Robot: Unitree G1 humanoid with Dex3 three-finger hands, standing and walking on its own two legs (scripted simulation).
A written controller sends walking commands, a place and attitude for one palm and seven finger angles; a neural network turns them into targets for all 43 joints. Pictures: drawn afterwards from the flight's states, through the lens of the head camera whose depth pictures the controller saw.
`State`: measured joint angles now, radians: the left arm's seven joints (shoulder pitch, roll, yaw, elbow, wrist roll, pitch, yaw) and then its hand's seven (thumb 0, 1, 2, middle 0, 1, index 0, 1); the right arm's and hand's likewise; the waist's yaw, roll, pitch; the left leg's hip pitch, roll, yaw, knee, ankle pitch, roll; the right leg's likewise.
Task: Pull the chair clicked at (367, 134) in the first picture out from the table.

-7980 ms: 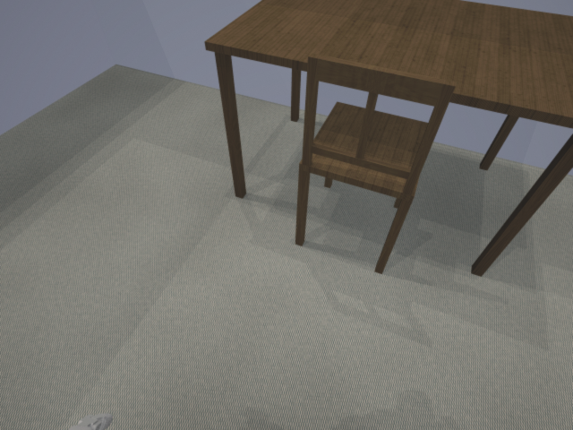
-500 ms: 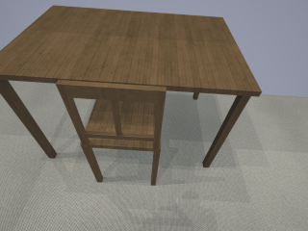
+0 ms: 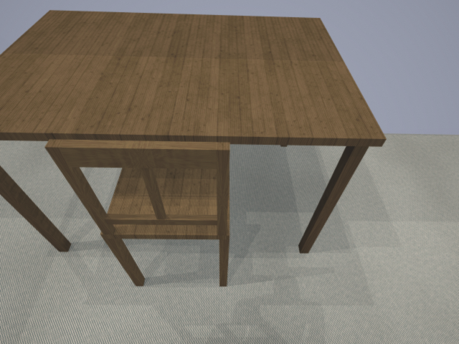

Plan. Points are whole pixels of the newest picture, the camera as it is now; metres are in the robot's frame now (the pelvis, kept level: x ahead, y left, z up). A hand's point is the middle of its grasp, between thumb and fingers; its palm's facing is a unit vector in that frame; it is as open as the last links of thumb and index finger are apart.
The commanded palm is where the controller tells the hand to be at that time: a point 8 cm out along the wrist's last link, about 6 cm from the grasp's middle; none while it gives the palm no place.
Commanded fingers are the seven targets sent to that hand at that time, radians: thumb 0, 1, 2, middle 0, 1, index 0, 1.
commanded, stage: come to a stop and stand still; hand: left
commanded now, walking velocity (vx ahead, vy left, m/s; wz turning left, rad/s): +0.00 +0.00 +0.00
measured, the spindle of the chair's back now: (154, 193) +0.47 +0.22 -0.10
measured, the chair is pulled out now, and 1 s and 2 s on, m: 0.00 0.00 0.00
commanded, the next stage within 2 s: look again from close up in 1.38 s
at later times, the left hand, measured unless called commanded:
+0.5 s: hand out of the picture +0.03 +0.16 -0.17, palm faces +0.08 -0.98 -0.19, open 7.3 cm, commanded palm none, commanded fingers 0.00 0.90 0.90 -0.20 -0.30 -0.20 -0.30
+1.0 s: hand out of the picture +0.04 +0.20 -0.17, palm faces +0.04 -0.98 -0.21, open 7.3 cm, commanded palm none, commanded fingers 0.00 0.90 0.90 -0.20 -0.30 -0.20 -0.30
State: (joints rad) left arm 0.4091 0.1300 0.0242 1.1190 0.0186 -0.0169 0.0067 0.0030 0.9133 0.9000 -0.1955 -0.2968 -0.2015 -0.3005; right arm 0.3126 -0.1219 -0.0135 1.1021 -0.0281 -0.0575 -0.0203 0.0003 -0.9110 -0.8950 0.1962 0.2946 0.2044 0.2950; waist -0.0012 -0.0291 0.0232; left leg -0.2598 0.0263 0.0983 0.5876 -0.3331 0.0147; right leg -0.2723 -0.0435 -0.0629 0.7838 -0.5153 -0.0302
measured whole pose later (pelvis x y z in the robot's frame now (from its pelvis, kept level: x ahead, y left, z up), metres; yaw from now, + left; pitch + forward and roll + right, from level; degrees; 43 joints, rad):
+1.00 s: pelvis +0.02 +0.02 +0.00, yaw +2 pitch -1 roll -1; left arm 0.29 0.19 0.01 0.98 0.01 0.00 0.04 0.00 0.91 0.90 -0.20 -0.30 -0.20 -0.30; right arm 0.31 -0.15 0.00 1.03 -0.03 0.01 0.00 0.00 -0.92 -0.90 0.20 0.29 0.20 0.29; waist -0.01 -0.01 0.04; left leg -0.33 0.00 0.10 0.54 -0.21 0.05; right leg -0.19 -0.04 -0.12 0.54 -0.33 0.00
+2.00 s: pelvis +0.04 +0.05 +0.01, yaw +0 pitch +0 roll +0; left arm 0.32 0.16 -0.01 1.10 0.01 -0.01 0.04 0.00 0.91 0.90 -0.20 -0.30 -0.20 -0.30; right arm 0.25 -0.15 0.01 1.14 -0.01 -0.02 -0.02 0.00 -0.92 -0.89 0.20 0.29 0.20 0.30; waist 0.00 -0.03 0.03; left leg -0.23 -0.04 0.15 0.40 -0.18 0.09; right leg -0.12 -0.08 -0.07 0.43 -0.29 0.05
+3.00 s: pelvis +0.01 -0.02 -0.09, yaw +5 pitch +16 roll -2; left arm 0.35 0.26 0.19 0.06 -0.31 -0.40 -0.38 0.01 0.26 0.63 -0.13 -0.20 -0.14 -0.20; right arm 0.16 -0.19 0.03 0.58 0.03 -0.18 -0.05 0.01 -0.90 -0.89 0.20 0.30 0.21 0.30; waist 0.02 0.03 -0.14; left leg -1.03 0.05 -0.02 1.22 -0.47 -0.01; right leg -0.90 0.04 -0.17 1.20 -0.60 -0.10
